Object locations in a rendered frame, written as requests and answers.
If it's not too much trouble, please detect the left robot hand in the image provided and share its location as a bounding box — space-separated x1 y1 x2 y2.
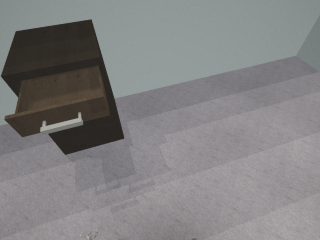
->
75 229 99 240

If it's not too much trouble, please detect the handle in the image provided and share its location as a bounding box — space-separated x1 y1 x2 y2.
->
40 112 84 135

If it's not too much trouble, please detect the cabinet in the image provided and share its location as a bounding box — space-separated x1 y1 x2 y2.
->
1 19 124 155

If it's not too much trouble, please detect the drawer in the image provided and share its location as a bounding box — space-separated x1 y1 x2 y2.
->
4 65 110 137

